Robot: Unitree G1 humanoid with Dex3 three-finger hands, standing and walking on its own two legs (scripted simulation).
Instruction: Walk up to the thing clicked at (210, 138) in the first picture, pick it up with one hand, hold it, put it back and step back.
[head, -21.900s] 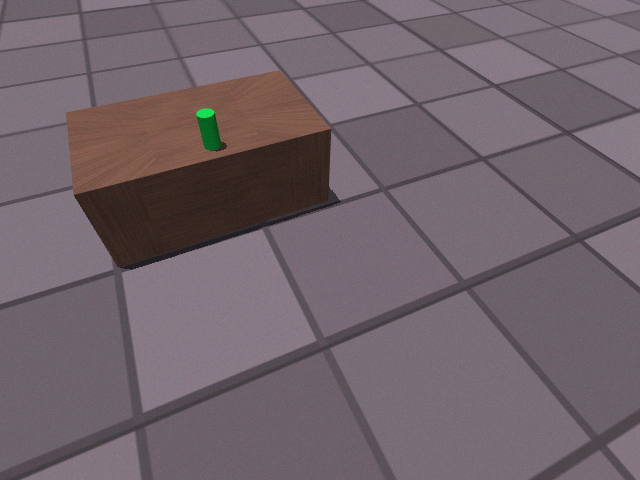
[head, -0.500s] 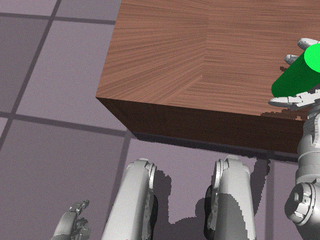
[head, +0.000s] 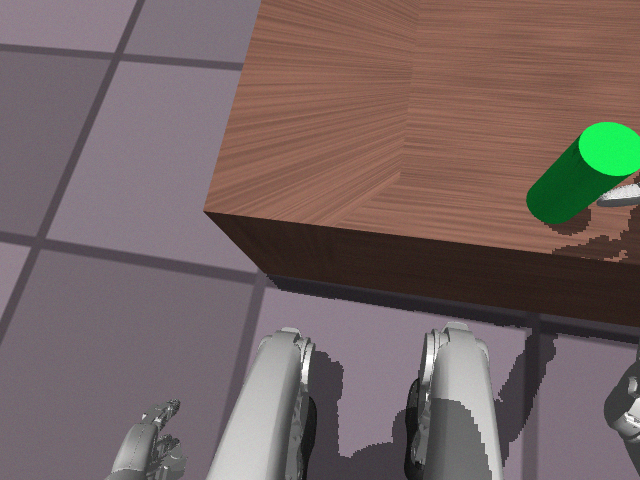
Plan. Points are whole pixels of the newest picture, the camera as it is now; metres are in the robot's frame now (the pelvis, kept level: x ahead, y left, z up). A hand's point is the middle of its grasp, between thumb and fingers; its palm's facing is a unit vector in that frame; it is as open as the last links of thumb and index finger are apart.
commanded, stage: rise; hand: right
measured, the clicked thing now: (577, 178) +0.46 -0.29 -0.03
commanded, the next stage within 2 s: home in 0.18 s
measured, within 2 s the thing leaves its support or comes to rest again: neither
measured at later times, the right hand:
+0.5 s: hand out of the picture +0.40 -0.40 +0.14, palm faces +0.46 +0.81 -0.38, open 17.2 cm
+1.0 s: hand out of the picture +0.24 -0.24 +0.17, palm faces +0.25 +0.93 -0.29, open 17.2 cm
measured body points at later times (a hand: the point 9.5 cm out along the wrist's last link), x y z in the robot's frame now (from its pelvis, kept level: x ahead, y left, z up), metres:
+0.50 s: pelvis +0.04 -0.02 +0.18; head +0.16 -0.07 +0.61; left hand +0.14 +0.24 +0.07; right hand +0.37 -0.44 +0.17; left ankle +0.05 +0.11 -0.45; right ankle +0.09 -0.15 -0.45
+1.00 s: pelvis +0.08 -0.03 +0.25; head +0.10 -0.04 +0.70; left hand +0.26 +0.18 +0.15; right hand +0.23 -0.29 +0.19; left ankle +0.05 +0.12 -0.45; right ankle +0.09 -0.15 -0.45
